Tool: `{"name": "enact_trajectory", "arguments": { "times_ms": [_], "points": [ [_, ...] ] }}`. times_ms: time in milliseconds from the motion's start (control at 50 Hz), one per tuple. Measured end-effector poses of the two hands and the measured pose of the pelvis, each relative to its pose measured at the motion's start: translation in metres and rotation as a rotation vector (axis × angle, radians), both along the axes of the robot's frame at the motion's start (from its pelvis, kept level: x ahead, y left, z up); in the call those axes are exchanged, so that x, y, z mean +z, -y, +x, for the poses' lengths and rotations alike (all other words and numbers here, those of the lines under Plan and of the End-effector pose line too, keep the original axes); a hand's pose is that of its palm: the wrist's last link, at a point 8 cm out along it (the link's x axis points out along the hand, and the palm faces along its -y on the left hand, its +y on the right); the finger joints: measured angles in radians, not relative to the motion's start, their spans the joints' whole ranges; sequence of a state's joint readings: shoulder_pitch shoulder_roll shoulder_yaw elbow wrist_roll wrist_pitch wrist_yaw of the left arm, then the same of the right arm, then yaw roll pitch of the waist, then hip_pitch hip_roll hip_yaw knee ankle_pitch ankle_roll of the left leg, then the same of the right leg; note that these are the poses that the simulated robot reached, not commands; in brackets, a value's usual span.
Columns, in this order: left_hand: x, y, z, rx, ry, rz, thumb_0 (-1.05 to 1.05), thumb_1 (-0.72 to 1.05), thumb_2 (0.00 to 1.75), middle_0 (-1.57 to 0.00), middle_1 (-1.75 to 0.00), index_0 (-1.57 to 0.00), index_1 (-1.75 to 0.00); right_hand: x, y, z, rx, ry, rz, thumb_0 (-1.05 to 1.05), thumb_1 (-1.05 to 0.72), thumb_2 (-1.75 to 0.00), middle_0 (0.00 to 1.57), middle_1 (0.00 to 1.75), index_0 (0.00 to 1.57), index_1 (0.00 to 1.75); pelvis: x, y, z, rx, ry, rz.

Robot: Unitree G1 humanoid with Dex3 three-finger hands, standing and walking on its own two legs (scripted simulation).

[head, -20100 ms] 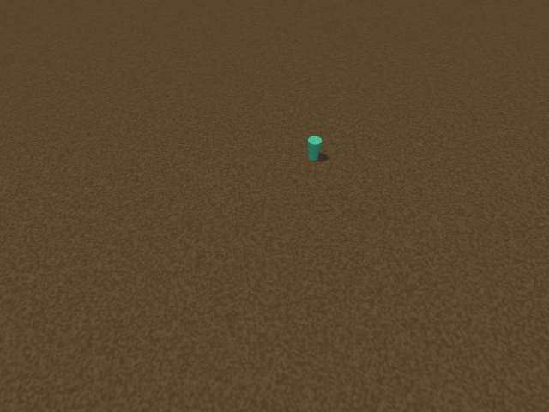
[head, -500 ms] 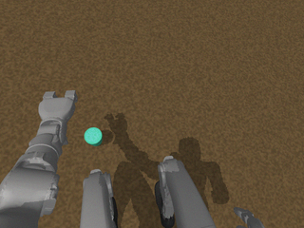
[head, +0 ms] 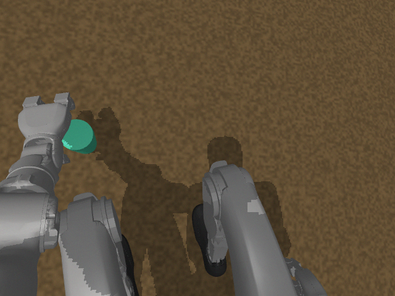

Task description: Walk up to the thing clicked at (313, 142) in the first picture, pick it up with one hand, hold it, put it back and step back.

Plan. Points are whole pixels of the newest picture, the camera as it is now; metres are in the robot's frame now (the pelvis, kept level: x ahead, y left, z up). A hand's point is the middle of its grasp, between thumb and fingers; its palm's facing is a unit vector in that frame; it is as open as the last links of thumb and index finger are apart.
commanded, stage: withdraw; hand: left
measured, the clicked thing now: (82, 140) +0.47 +0.18 -0.30
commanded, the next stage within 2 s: approach in 0.48 s
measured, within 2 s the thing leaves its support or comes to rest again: neither
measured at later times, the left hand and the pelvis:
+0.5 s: hand (10, 109) +0.47 +0.23 -0.04, palm faces -0.42 -0.07 -0.91, open 13.5 cm; pelvis +0.01 +0.00 +0.07, yaw +1 degrees
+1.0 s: hand (30, 122) +0.45 +0.21 -0.06, palm faces -0.44 +0.01 -0.90, open 13.7 cm; pelvis -0.01 +0.00 +0.07, yaw +2 degrees
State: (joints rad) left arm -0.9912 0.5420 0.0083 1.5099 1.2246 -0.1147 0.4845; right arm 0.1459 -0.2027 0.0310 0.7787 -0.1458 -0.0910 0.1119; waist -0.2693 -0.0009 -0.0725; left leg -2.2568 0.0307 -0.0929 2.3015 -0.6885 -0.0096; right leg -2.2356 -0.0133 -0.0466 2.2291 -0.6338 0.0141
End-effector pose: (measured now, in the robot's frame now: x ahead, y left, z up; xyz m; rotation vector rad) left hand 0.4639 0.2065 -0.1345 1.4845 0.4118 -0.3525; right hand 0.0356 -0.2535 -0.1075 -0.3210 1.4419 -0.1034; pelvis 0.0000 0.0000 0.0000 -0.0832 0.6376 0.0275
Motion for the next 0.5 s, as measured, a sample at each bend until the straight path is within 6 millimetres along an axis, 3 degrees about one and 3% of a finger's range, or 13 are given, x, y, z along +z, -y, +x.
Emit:
{"name": "enact_trajectory", "arguments": {
  "times_ms": [100,200,340,500],
  "points": [
    [-0.009,-0.007,0.012,0.013,0.072,0.014,0.0,-0.37,0.86,-0.2,-0.94,-0.23,-0.9,-0.01,0.003,0.0,0.023,-0.018,0.011,0.0,-0.91,-0.89,0.21,0.3,0.2,0.3,-0.015,-0.002,0.006,-0.001,0.002,-0.009],
    [0.012,-0.017,0.024,0.055,0.154,0.044,0.0,-0.37,0.86,-0.2,-0.92,-0.23,-0.88,-0.014,0.007,0.006,-0.002,-0.013,0.033,0.0,-0.91,-0.89,0.2,0.3,0.2,0.3,-0.015,-0.004,0.011,0.0,-0.009,-0.007],
    [0.072,-0.027,0.021,0.123,0.128,0.096,0.0,-0.37,0.85,-0.23,-0.88,-0.25,-0.85,0.003,0.01,0.023,-0.048,0.027,0.071,0.0,-0.92,-0.89,0.2,0.3,0.2,0.3,0.015,-0.003,0.014,0.002,-0.018,0.011],
    [0.147,-0.019,0.01,0.113,0.05,0.049,0.0,-0.41,0.88,-0.21,-0.9,-0.22,-0.88,0.061,0.02,0.045,-0.055,0.107,0.023,0.0,-0.92,-0.9,0.2,0.3,0.2,0.3,0.07,0.001,0.012,0.009,0.006,0.022]
  ]
}}
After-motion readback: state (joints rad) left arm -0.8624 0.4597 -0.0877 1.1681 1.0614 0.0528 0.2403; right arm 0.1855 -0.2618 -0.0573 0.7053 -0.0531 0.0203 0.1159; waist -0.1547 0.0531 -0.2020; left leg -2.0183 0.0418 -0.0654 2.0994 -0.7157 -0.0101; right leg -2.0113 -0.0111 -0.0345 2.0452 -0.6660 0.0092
